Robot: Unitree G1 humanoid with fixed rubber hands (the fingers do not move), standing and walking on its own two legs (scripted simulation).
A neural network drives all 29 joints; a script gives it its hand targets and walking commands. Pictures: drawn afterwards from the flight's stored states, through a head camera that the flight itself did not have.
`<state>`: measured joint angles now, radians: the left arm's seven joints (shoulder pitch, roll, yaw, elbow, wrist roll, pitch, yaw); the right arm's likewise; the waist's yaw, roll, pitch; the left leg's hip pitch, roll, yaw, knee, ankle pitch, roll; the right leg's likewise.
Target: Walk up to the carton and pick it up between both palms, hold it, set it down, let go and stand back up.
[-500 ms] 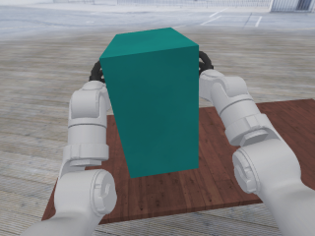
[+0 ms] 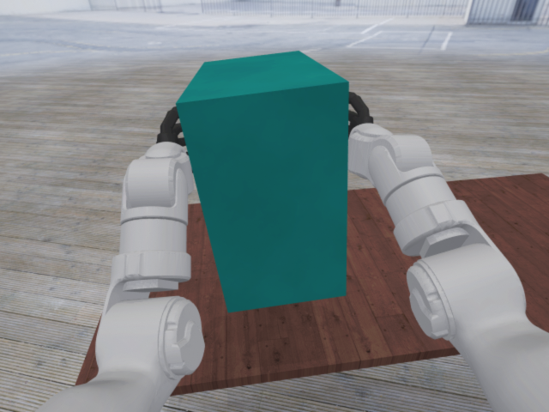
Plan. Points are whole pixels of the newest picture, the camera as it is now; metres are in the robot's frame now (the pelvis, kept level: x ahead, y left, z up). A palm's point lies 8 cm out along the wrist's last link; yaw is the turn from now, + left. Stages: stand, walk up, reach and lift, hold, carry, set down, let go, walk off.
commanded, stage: hold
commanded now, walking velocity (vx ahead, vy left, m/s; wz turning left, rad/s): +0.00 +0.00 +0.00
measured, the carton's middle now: (267, 166) +0.41 -0.01 +0.25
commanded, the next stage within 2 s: none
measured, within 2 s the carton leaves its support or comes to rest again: neither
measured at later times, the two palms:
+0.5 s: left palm (171, 159) +0.37 +0.12 +0.29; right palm (357, 142) +0.38 -0.13 +0.30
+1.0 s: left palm (170, 156) +0.37 +0.12 +0.30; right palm (356, 142) +0.38 -0.13 +0.30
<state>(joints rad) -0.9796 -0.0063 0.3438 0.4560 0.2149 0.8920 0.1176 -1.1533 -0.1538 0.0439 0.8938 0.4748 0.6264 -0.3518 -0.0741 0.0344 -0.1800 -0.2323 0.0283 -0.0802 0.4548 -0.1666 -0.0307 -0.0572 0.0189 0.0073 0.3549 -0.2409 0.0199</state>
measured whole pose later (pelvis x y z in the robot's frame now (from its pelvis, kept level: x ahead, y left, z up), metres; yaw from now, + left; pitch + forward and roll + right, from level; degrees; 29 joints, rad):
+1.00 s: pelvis +0.00 -0.01 +0.00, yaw +1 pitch -3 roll -2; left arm -0.99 0.00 0.35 0.46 0.22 0.89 0.12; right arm -1.15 -0.15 0.04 0.89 0.47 0.64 -0.36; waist -0.07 0.03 -0.17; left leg -0.23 0.02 -0.11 0.45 -0.16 -0.04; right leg -0.05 0.03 0.01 0.35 -0.25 0.01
